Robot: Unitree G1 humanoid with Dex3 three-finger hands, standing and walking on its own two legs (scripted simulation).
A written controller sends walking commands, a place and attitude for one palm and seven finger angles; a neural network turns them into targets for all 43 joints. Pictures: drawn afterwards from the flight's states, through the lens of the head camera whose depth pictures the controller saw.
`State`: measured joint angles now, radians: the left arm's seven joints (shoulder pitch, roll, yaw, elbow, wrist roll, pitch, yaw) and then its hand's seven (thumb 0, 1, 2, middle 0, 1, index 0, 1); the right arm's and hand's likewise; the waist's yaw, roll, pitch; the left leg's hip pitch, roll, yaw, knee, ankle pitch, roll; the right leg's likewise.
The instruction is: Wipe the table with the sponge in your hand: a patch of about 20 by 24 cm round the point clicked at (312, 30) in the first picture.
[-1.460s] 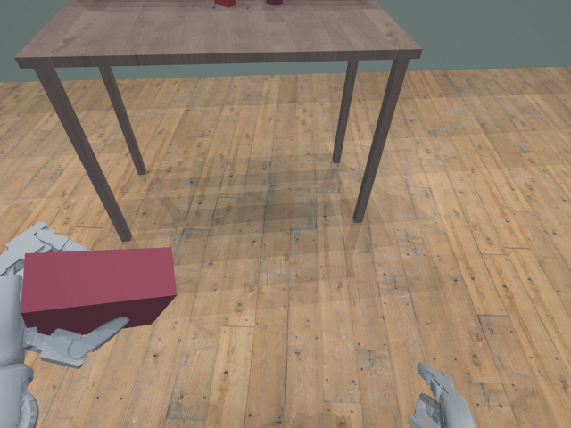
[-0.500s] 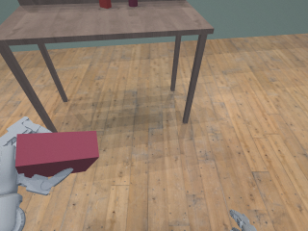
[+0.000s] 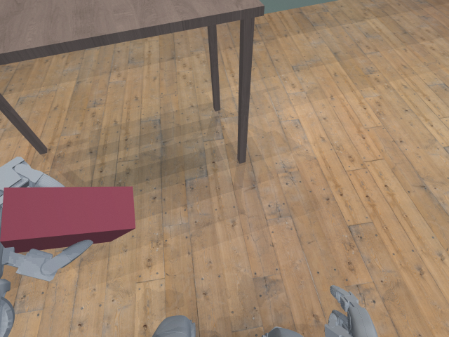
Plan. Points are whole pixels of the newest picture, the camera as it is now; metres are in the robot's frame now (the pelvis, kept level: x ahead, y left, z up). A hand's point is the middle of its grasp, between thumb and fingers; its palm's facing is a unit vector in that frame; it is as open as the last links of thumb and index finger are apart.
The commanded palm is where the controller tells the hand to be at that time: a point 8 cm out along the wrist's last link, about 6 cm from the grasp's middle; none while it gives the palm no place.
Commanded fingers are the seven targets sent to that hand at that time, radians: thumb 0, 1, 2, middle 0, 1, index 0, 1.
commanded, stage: walk to a spot facing it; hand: left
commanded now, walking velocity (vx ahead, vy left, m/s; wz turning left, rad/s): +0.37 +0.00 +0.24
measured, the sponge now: (87, 219) +0.25 +0.19 +0.15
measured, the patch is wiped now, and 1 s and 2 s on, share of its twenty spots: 0.00 0.00 0.00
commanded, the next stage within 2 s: turn to face it in 0.62 s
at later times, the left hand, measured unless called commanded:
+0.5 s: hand (63, 126) +0.36 +0.24 +0.20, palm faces +0.42 -0.80 -0.42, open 9.6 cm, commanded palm +0.30 +0.28 +0.20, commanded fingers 0.00 0.10 1.30 -1.20 -1.60 -1.20 -1.60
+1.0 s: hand (92, 86) +0.46 +0.23 +0.19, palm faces +0.48 -0.75 -0.45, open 9.6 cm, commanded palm +0.40 +0.26 +0.20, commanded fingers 0.00 0.10 1.30 -1.20 -1.60 -1.20 -1.60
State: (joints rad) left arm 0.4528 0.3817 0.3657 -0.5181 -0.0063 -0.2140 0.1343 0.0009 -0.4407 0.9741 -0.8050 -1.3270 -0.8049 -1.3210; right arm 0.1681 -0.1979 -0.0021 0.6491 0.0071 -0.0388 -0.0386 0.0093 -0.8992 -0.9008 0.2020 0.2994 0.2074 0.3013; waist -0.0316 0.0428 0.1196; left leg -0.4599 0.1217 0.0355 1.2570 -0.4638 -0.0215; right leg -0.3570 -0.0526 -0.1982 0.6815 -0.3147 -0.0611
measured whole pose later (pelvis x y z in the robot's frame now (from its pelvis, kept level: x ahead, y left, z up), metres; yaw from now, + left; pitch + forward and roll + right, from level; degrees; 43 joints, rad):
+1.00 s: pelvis +0.27 -0.03 +0.01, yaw +5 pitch -1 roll +1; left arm 0.45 0.42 0.39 -0.56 -0.01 -0.24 0.18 0.00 -0.44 0.98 -0.81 -1.33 -0.81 -1.32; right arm 0.13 -0.22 -0.05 0.56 0.01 -0.04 -0.07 0.01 -0.91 -0.90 0.19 0.30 0.20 0.30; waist 0.02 -0.04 0.11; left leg -0.33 0.07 0.20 0.60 -0.24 0.03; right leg -0.30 -0.07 -0.09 0.86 -0.53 0.01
